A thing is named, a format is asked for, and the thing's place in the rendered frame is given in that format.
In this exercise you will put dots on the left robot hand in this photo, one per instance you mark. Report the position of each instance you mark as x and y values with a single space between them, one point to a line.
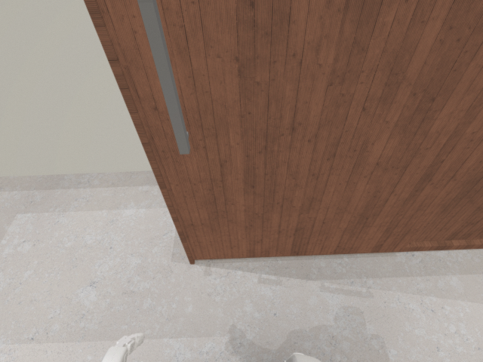
124 347

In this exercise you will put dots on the wardrobe door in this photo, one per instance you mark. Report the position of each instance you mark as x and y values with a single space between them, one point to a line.
315 126
461 216

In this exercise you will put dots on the handle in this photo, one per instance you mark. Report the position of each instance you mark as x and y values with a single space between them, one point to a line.
156 37

